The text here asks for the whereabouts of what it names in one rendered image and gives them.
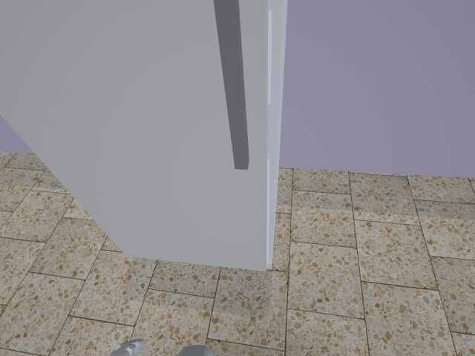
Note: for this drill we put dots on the fridge door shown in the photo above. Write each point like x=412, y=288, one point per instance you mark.
x=124, y=102

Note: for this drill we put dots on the robot left hand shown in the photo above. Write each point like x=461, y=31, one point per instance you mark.
x=129, y=348

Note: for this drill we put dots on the handle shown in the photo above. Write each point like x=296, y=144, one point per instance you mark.
x=227, y=16

